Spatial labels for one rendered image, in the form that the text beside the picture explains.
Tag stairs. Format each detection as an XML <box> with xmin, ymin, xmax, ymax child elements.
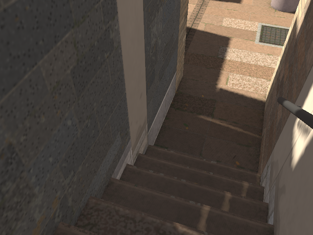
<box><xmin>53</xmin><ymin>146</ymin><xmax>274</xmax><ymax>235</ymax></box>

